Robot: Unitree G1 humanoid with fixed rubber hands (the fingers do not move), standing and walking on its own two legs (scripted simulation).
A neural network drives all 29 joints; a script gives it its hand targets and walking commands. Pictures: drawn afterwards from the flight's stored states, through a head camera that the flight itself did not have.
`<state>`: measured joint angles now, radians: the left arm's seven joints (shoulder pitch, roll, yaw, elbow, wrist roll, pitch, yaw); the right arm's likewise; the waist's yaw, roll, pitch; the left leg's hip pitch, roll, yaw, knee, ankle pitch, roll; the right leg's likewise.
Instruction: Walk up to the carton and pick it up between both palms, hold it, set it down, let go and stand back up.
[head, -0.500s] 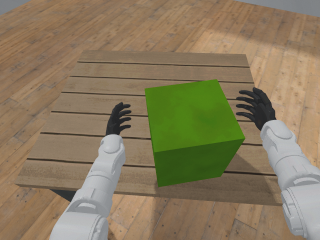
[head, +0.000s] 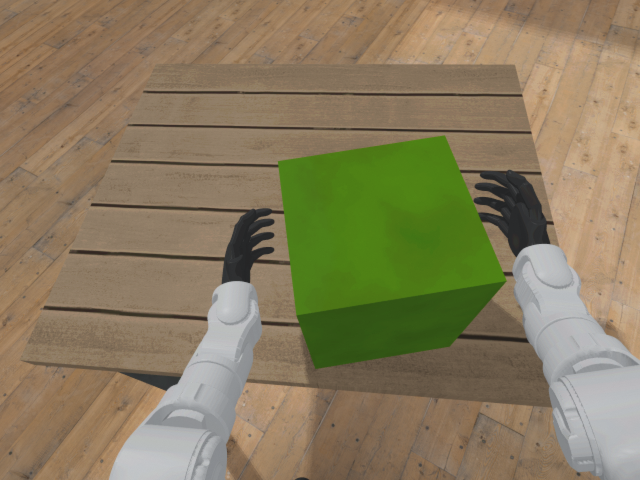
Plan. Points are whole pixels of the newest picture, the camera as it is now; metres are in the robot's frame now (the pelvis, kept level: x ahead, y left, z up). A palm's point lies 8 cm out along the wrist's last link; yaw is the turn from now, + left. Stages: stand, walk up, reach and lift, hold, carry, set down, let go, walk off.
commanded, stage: reach and lift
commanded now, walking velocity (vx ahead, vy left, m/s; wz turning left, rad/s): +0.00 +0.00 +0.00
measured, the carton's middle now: (373, 264) +0.42 +0.01 -0.04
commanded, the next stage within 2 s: none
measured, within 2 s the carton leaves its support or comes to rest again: neither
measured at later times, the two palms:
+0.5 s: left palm (249, 280) +0.36 +0.16 -0.01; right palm (491, 245) +0.44 -0.14 +0.01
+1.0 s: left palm (250, 281) +0.36 +0.16 -0.01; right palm (489, 245) +0.44 -0.13 +0.01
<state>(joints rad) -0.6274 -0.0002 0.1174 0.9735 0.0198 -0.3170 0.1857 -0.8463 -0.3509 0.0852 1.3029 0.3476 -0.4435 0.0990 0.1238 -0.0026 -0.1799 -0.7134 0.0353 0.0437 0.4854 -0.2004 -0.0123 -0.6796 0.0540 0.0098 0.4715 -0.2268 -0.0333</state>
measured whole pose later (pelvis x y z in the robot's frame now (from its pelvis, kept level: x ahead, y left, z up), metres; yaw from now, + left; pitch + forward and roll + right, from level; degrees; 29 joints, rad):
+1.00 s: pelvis -0.01 +0.00 +0.00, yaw +0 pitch +24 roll +0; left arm -0.63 -0.13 0.30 0.97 0.23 -0.36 0.24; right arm -0.85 -0.20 -0.19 1.31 -0.02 -0.44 0.02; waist 0.12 0.00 -0.18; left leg -0.71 0.04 0.04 0.49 -0.19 -0.01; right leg -0.68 0.06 0.01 0.47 -0.21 -0.03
